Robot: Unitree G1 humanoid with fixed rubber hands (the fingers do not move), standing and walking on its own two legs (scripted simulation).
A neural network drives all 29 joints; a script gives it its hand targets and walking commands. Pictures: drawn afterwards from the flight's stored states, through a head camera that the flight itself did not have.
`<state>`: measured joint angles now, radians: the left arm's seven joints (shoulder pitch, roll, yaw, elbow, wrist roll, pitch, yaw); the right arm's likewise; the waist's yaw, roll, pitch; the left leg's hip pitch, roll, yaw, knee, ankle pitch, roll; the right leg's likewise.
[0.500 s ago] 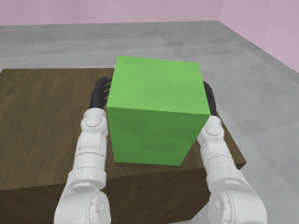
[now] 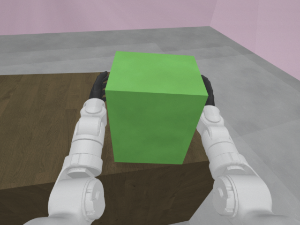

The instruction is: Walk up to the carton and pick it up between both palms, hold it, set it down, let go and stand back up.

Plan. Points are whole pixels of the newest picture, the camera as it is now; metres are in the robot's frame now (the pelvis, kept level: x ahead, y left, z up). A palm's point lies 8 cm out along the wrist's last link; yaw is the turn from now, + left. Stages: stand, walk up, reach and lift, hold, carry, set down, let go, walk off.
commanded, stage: reach and lift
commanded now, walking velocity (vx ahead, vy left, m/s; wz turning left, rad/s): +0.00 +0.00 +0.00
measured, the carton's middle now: (151, 112) +0.39 +0.01 +0.12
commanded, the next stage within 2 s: hold in 1.94 s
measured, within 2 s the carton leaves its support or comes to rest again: neither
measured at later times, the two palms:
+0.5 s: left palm (90, 88) +0.39 +0.17 +0.20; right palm (208, 89) +0.39 -0.13 +0.21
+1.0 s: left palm (97, 74) +0.38 +0.14 +0.24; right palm (226, 70) +0.39 -0.15 +0.27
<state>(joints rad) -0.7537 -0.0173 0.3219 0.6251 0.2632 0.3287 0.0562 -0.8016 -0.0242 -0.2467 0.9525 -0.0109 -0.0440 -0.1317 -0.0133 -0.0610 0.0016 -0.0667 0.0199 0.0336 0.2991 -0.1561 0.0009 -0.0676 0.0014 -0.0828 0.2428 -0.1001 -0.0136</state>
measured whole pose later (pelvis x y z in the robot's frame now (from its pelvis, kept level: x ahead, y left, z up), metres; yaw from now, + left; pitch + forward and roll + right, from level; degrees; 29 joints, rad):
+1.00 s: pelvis +0.00 +0.00 +0.00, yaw +0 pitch -4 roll -1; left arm -0.84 0.03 0.32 0.36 0.20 0.77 0.05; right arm -1.04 -0.16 -0.02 0.80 0.31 0.45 -0.22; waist -0.09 -0.02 -0.09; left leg -0.10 0.02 0.01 0.36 -0.18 0.00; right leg -0.09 0.01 -0.06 0.29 -0.12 -0.01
